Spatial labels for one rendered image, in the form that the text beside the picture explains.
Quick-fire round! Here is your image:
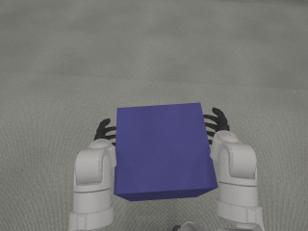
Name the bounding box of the robot left forearm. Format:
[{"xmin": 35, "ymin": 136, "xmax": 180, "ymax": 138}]
[{"xmin": 68, "ymin": 139, "xmax": 116, "ymax": 231}]

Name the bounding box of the right robot hand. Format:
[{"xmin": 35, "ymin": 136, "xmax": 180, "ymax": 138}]
[{"xmin": 203, "ymin": 107, "xmax": 230, "ymax": 145}]

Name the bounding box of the robot right forearm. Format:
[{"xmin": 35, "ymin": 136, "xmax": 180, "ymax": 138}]
[{"xmin": 210, "ymin": 130, "xmax": 265, "ymax": 231}]

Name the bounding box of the left robot hand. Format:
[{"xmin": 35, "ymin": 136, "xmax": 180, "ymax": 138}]
[{"xmin": 94, "ymin": 118, "xmax": 116, "ymax": 146}]

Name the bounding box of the carton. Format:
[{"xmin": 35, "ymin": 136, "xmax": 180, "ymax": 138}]
[{"xmin": 114, "ymin": 102, "xmax": 218, "ymax": 202}]

